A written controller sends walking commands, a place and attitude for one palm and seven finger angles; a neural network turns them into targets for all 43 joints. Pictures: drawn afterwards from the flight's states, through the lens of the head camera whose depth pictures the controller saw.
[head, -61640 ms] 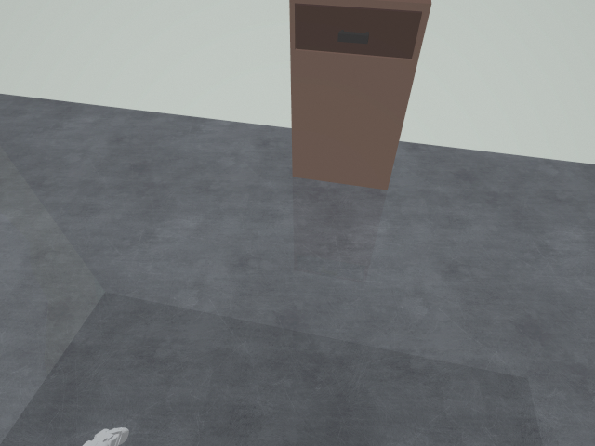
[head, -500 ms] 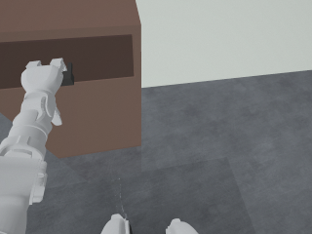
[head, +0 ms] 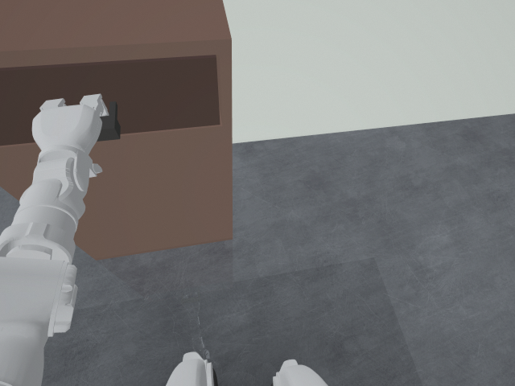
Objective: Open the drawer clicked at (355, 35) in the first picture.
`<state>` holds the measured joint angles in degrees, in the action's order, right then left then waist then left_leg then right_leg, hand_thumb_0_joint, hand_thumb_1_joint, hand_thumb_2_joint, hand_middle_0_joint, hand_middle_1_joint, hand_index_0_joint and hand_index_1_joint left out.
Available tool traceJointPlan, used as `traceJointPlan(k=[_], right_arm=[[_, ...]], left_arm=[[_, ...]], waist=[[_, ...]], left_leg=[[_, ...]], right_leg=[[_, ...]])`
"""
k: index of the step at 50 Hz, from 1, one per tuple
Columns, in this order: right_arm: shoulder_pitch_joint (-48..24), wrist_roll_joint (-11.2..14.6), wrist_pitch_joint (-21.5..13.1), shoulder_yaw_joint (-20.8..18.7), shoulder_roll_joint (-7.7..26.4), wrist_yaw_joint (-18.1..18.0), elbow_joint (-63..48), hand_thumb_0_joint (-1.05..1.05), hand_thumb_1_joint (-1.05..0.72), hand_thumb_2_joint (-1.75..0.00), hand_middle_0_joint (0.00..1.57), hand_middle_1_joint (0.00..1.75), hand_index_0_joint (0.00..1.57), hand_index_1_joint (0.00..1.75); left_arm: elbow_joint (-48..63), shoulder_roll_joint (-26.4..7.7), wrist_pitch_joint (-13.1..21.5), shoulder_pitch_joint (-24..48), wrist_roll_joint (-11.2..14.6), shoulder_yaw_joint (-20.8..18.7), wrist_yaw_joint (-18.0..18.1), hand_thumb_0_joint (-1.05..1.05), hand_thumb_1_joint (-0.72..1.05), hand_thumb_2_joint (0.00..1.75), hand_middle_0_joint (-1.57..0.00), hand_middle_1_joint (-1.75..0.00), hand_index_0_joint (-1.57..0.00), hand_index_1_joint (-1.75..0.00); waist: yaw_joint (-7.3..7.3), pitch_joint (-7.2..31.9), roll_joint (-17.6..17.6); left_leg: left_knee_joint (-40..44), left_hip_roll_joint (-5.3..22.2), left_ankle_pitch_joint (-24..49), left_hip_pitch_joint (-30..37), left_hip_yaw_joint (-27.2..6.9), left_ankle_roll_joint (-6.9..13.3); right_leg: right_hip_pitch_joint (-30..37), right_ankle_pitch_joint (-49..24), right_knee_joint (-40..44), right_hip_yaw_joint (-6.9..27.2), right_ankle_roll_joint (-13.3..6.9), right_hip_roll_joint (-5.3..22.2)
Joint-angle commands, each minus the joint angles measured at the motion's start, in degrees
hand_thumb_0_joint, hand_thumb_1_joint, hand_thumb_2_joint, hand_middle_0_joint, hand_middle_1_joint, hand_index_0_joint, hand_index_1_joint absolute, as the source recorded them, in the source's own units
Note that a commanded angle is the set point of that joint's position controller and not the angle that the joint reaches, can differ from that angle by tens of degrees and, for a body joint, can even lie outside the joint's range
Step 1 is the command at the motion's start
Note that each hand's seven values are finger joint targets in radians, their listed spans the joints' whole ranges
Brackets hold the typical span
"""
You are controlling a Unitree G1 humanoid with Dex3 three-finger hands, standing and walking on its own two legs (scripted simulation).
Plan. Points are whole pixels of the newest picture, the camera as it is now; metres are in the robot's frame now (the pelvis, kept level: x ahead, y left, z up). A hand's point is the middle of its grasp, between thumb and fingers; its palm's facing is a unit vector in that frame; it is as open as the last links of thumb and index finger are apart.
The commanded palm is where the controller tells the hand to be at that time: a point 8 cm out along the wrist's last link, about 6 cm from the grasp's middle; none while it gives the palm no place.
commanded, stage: close the thumb around the handle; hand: left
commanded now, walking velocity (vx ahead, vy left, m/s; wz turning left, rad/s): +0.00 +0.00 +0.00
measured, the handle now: (83, 120) +0.55 +0.25 +0.04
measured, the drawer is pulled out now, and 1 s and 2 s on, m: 0.00 0.05 0.16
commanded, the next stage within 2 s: pull the drawer open in 0.32 s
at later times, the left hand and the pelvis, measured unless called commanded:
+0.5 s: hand (85, 152) +0.50 +0.25 +0.02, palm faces -0.06 -0.04 -1.00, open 6.2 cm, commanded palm +0.47 +0.25 +0.07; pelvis +0.00 +0.00 +0.00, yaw +0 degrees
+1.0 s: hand (83, 179) +0.44 +0.24 +0.02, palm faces -0.02 -0.05 -1.00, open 6.2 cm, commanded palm +0.41 +0.25 +0.07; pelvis +0.02 +0.00 +0.01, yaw +0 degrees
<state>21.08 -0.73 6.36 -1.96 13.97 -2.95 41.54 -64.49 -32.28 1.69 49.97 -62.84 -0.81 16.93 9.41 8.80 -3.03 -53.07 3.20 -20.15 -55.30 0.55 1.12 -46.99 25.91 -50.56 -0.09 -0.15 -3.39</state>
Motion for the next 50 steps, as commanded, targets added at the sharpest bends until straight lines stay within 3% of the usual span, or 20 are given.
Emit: traceJointPlan(k=[1, 6, 9, 12, 13, 16, 18, 21, 24, 25, 29, 34, 35, 38, 40, 43, 45, 46, 48, 50], right_arm=[[9.0, -0.1, -0.8, -3.7, 10.1, -1.0, -2.5, 0.0, -0.9, -0.9, 0.2, 0.3, 0.2, 0.3], [9.1, -0.2, -0.9, -4.1, 10.2, -0.5, -2.2, 0.0, -0.9, -0.9, 0.2, 0.3, 0.2, 0.3], [9.0, -0.2, -0.5, -4.0, 10.4, -0.5, -2.3, 0.0, -0.9, -0.9, 0.2, 0.3, 0.2, 0.3], [8.9, -0.1, -0.5, -4.0, 10.4, -0.4, -2.0, 0.0, -0.9, -0.9, 0.2, 0.3, 0.2, 0.3], [8.8, -0.2, -0.3, -3.9, 10.6, -0.5, -1.8, 0.0, -0.9, -0.9, 0.2, 0.3, 0.2, 0.3], [8.7, -0.2, -0.3, -4.0, 10.5, -0.5, -2.1, 0.0, -0.9, -0.9, 0.2, 0.3, 0.2, 0.3], [8.4, -0.2, 0.0, -3.8, 10.7, -0.4, -2.0, 0.0, -0.9, -0.9, 0.2, 0.3, 0.2, 0.3], [8.2, 0.1, -0.1, -3.7, 10.5, -0.4, -2.4, 0.0, -0.9, -0.9, 0.2, 0.3, 0.2, 0.3], [7.9, -0.1, 0.1, -3.9, 10.4, -0.3, -2.9, 0.0, -0.9, -0.9, 0.2, 0.3, 0.2, 0.3], [7.9, -0.2, 0.2, -4.0, 10.3, -0.2, -3.1, 0.0, -0.9, -0.9, 0.2, 0.3, 0.2, 0.3], [6.7, -0.2, 0.3, -4.4, 10.0, 0.2, -3.9, 0.0, -0.9, -0.9, 0.2, 0.3, 0.2, 0.3], [4.9, 0.0, 0.6, -4.6, 9.7, 0.4, -4.6, 0.0, -0.9, -0.9, 0.2, 0.3, 0.2, 0.3], [4.8, 0.1, 0.5, -4.8, 9.7, 0.6, -4.4, 0.0, -0.9, -0.9, 0.2, 0.3, 0.2, 0.3], [4.0, 0.2, 0.7, -4.9, 9.9, 0.6, -4.3, 0.0, -0.9, -0.9, 0.2, 0.3, 0.2, 0.3], [3.4, 0.3, 0.7, -5.1, 9.5, 0.7, -4.7, 0.0, -0.9, -0.9, 0.2, 0.3, 0.2, 0.3], [2.4, 0.3, 0.8, -5.2, 9.5, 0.7, -5.1, 0.0, -0.9, -0.9, 0.2, 0.3, 0.2, 0.3], [1.6, 0.5, 0.8, -5.1, 9.1, 0.7, -5.3, 0.0, -0.9, -0.9, 0.2, 0.3, 0.2, 0.3], [1.2, 0.7, 0.7, -5.1, 8.8, 0.8, -5.7, 0.0, -0.9, -0.9, 0.2, 0.3, 0.2, 0.3], [0.6, 0.6, 0.8, -5.0, 9.2, 0.8, -5.6, 0.0, -0.9, -0.9, 0.2, 0.3, 0.2, 0.3], [0.2, 0.7, 0.9, -4.9, 9.0, 0.4, -5.7, 0.0, -0.9, -0.9, 0.2, 0.3, 0.2, 0.3]], left_arm=[[11.5, -16.0, 0.5, 23.7, 0.1, -3.3, 2.2, 0.0, 0.62, 0.78, -0.38, -1.32, -0.38, -1.32], [11.7, -15.2, 0.7, 23.3, 0.2, -3.4, 2.9, 0.0, 0.9, 0.9, -0.4, -1.35, -0.4, -1.35], [11.1, -16.7, 0.5, 21.8, 0.2, -4.8, 3.2, 0.0, 0.9, 0.9, -0.4, -1.35, -0.4, -1.35], [10.5, -15.9, -0.2, 22.4, 0.4, -3.9, 3.4, 0.0, 0.9, 0.9, -0.4, -1.35, -0.4, -1.35], [10.9, -17.7, -0.2, 23.1, 0.8, -5.3, 3.4, 0.0, 0.9, 0.9, -0.4, -1.35, -0.4, -1.35], [12.1, -16.8, -0.3, 23.2, 0.7, -4.6, 3.5, 0.0, 0.9, 0.9, -0.4, -1.35, -0.4, -1.35], [10.7, -18.1, -0.6, 21.3, 1.1, -5.9, 3.1, 0.0, 0.9, 0.9, -0.4, -1.35, -0.4, -1.35], [10.0, -17.0, -0.5, 21.8, 0.9, -4.6, 3.1, 0.0, 0.9, 0.9, -0.4, -1.35, -0.4, -1.35], [11.7, -17.6, 0.1, 17.8, 0.8, -6.0, 3.0, 0.0, 0.9, 0.9, -0.4, -1.35, -0.4, -1.35], [11.8, -15.2, 0.0, 15.9, 1.3, -4.8, 2.8, 0.0, 0.9, 0.9, -0.4, -1.35, -0.4, -1.35], [15.7, -14.5, 1.0, 10.4, 1.6, -6.0, 2.9, 0.0, 0.9, 0.9, -0.4, -1.35, -0.4, -1.35], [19.1, -13.2, 0.8, 3.7, 1.6, -6.3, 3.9, 0.0, 0.9, 0.9, -0.4, -1.35, -0.4, -1.35], [20.0, -10.5, 0.5, 3.6, 1.9, -4.3, 4.1, 0.0, 0.9, 0.9, -0.4, -1.35, -0.4, -1.35], [20.9, -11.9, -0.1, 0.9, 2.1, -6.3, 4.9, 0.0, 0.9, 0.9, -0.4, -1.35, -0.4, -1.35], [22.1, -9.1, -0.6, 0.2, 1.8, -4.2, 5.5, 0.0, 0.9, 0.9, -0.4, -1.35, -0.4, -1.35], [24.9, -10.5, -0.9, -1.9, 2.3, -6.0, 5.8, 0.0, 0.9, 0.9, -0.4, -1.35, -0.4, -1.35], [24.4, -7.2, -1.5, -2.9, 2.1, -3.5, 6.1, 0.0, 0.9, 0.9, -0.4, -1.35, -0.4, -1.35], [26.5, -6.2, -1.3, -1.5, 2.2, -2.6, 6.2, 0.0, 0.9, 0.9, -0.4, -1.35, -0.4, -1.35], [25.2, -8.6, -1.8, -4.8, 2.6, -5.0, 6.2, 0.0, 0.9, 0.9, -0.4, -1.35, -0.4, -1.35], [23.8, -7.6, -2.1, -4.5, 2.4, -3.9, 6.0, 0.0, 0.9, 0.9, -0.4, -1.35, -0.4, -1.35]], waist=[[-0.71, 26.0, -4.6], [-0.67, 25.7, -4.6], [-1.26, 26.8, -3.8], [-0.81, 24.7, -3.6], [-1.06, 25.2, -3.3], [-1.12, 27.3, -4.9], [-1.72, 26.0, -4.1], [-1.2, 24.1, -4.1], [-3.14, 27.8, -4.9], [-3.31, 27.0, -4.6], [-4.91, 28.8, -4.7], [-6.13, 26.1, -3.6], [-5.53, 25.0, -4.1], [-6.08, 24.0, -1.4], [-5.83, 23.4, -3.0], [-6.74, 24.5, -2.3], [-6.05, 21.5, -2.5], [-5.79, 22.3, -2.1], [-6.69, 21.2, -1.7], [-6.22, 19.1, -0.5]], left_leg=[[2.6, -2.5, 19.5, 26.6, -0.3, 1.5], [2.3, -2.3, 20.3, 27.6, -0.5, 1.4], [2.3, -2.4, 20.7, 27.5, -0.5, 1.4], [2.4, -2.4, 19.5, 26.8, -0.2, 1.4], [2.5, -2.3, 20.0, 26.6, -0.3, 1.5], [2.6, -2.4, 21.3, 28.5, -0.3, 1.3], [2.7, -2.4, 21.2, 27.5, -0.3, 1.3], [3.1, -2.5, 19.3, 26.5, -0.2, 1.3], [3.2, -2.4, 22.6, 28.7, 0.0, 1.2], [3.1, -2.4, 23.4, 29.2, 0.1, 1.1], [3.5, -2.1, 25.8, 30.9, 0.4, 1.0], [4.6, -2.1, 26.8, 30.8, 0.8, 1.0], [4.7, -2.2, 26.6, 31.1, 0.8, 1.0], [5.2, -2.2, 26.5, 30.8, 0.8, 1.1], [5.5, -2.3, 26.8, 32.0, 0.8, 1.1], [5.8, -2.3, 28.4, 33.1, 0.8, 1.0], [6.2, -2.4, 27.7, 33.4, 0.7, 1.0], [6.6, -2.4, 26.8, 33.7, 0.7, 1.0], [6.8, -2.6, 26.3, 33.1, 0.8, 1.1], [7.0, -2.9, 24.0, 31.7, 1.1, 1.2]], right_leg=[[3.9, -20.4, 6.5, -1.2, -1.0, -1.6], [2.5, -20.1, 6.4, -1.4, -1.0, -1.8], [3.5, -20.5, 6.2, -1.3, -1.0, -1.8], [3.3, -20.0, 6.6, -1.3, -1.0, -1.8], [4.2, -20.7, 6.4, -1.3, -1.1, -1.6], [4.2, -21.3, 6.4, -1.3, -0.9, -1.7], [4.8, -21.4, 6.4, -1.3, -1.1, -1.7], [3.8, -19.8, 6.9, -1.4, -1.0, -1.7], [6.1, -22.6, 6.1, -1.3, -1.1, -1.7], [6.1, -23.1, 6.2, -1.6, -1.3, -1.9], [8.0, -25.2, 6.1, -1.6, -1.2, -2.0], [9.5, -26.3, 6.5, -1.8, -1.4, -2.1], [9.3, -26.3, 6.8, -1.9, -1.5, -2.1], [10.9, -26.8, 7.2, -1.8, -1.6, -2.0], [10.2, -26.6, 7.4, -1.9, -1.6, -2.0], [12.3, -28.2, 7.6, -1.6, -1.6, -1.9], [10.8, -26.9, 8.1, -1.9, -1.6, -1.9], [10.9, -26.2, 8.5, -2.0, -1.3, -1.8], [12.3, -26.5, 8.6, -1.8, -1.7, -1.7], [12.3, -26.1, 8.9, -1.7, -1.5, -1.5]])
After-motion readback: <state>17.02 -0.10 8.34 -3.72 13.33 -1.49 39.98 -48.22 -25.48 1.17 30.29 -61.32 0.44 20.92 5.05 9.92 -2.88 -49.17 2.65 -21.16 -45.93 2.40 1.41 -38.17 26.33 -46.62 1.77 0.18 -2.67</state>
